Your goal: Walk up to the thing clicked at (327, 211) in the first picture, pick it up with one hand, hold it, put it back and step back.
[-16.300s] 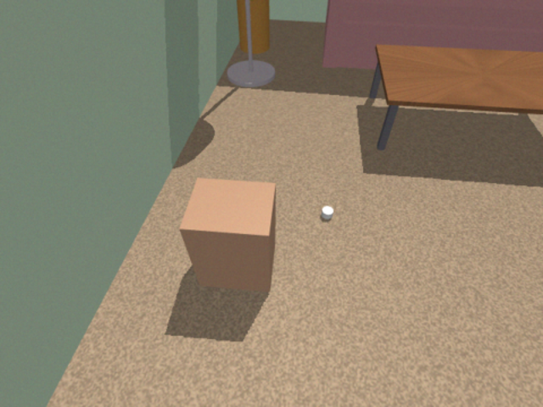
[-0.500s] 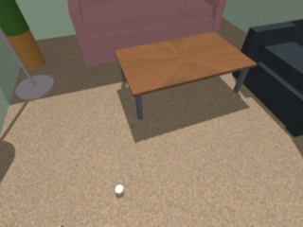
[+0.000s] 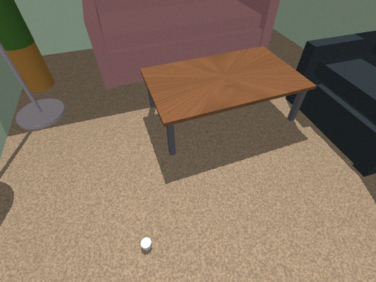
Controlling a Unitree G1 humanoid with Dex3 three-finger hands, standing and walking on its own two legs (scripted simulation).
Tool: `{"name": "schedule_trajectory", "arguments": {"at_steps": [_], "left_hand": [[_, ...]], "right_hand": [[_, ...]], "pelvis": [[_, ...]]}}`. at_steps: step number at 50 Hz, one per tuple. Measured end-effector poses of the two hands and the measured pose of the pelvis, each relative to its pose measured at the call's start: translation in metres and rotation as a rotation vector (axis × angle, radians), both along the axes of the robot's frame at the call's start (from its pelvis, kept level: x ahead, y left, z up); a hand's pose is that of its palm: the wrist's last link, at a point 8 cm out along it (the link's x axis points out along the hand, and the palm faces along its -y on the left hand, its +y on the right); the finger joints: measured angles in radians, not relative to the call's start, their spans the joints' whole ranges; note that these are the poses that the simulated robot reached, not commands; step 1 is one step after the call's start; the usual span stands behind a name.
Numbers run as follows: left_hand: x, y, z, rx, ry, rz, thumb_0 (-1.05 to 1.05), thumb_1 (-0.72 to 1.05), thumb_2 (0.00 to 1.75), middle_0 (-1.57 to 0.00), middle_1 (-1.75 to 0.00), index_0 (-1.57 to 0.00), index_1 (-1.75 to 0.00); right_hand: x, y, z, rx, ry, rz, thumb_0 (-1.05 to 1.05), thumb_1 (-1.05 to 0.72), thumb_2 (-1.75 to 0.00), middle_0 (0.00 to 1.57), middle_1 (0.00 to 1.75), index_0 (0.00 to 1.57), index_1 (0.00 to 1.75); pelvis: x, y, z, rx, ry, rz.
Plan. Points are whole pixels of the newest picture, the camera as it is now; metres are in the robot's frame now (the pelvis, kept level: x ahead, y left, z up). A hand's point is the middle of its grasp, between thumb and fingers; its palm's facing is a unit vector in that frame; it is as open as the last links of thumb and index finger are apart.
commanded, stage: walk up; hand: left
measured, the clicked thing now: (146, 243) +0.46 +0.25 -0.76
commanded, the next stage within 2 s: stand in 1.40 s
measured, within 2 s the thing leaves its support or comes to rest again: neither
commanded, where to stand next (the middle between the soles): +0.07 +0.01 m, yaw +0 degrees
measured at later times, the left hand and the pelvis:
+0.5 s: hand out of the picture +0.11 +0.25 -0.15, palm faces -0.03 -0.94 -0.33, open 7.4 cm; pelvis +0.00 +0.00 +0.00, yaw -1 degrees
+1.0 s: hand out of the picture +0.06 +0.25 -0.15, palm faces -0.03 -0.94 -0.34, open 7.4 cm; pelvis -0.02 +0.00 +0.00, yaw -1 degrees
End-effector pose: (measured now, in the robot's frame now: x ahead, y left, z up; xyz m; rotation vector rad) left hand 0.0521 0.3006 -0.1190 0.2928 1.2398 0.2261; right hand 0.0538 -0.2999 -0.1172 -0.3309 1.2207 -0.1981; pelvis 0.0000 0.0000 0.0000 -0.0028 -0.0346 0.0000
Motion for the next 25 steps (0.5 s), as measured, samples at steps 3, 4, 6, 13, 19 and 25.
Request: {"name": "schedule_trajectory", "arguments": {"at_steps": [3, 4, 6, 13, 19, 25], "left_hand": [[0.006, -0.001, -0.001, -0.002, 0.0, -0.007, 0.01, 0.9, 0.9, -0.21, -0.3, -0.2, -0.3], [0.008, -0.001, -0.001, -0.002, -0.001, -0.01, 0.01, 0.9, 0.9, -0.21, -0.3, -0.2, -0.3], [0.013, -0.001, -0.002, -0.003, -0.006, -0.016, 0.01, 0.9, 0.9, -0.21, -0.3, -0.2, -0.3], [0.033, -0.002, -0.002, -0.004, -0.039, -0.037, 0.01, 0.9, 0.9, -0.21, -0.3, -0.2, -0.3], [0.047, -0.004, -0.001, -0.004, -0.054, -0.047, 0.01, 0.9, 0.9, -0.21, -0.3, -0.2, -0.3], [0.052, -0.007, 0.002, -0.005, -0.066, -0.063, 0.01, 0.9, 0.9, -0.21, -0.3, -0.2, -0.3]], "right_hand": [[0.004, 0.0, 0.0, -0.001, -0.005, -0.007, 0.0, -0.91, -0.89, 0.2, 0.3, 0.2, 0.3], [0.006, 0.001, 0.0, -0.001, -0.008, -0.009, 0.0, -0.91, -0.89, 0.2, 0.3, 0.2, 0.3], [0.009, 0.001, 0.0, -0.002, -0.014, -0.012, 0.0, -0.91, -0.89, 0.2, 0.3, 0.2, 0.3], [0.02, 0.003, 0.0, -0.004, -0.038, -0.021, 0.0, -0.91, -0.89, 0.2, 0.3, 0.2, 0.3], [0.026, 0.005, 0.002, -0.005, -0.047, -0.032, 0.0, -0.91, -0.89, 0.2, 0.3, 0.2, 0.3], [0.024, 0.005, 0.004, -0.004, -0.052, -0.038, 0.0, -0.91, -0.89, 0.2, 0.3, 0.2, 0.3]], "pelvis": [[0.003, 0.001, -0.001, -0.001, 0.0, -0.004], [0.004, 0.001, -0.001, -0.002, 0.0, -0.005], [0.006, 0.001, -0.002, -0.003, 0.0, -0.007], [0.011, 0.003, -0.004, -0.004, -0.004, -0.014], [0.011, 0.004, -0.002, -0.002, -0.004, -0.017], [0.004, 0.005, 0.0, 0.001, -0.006, -0.02]]}}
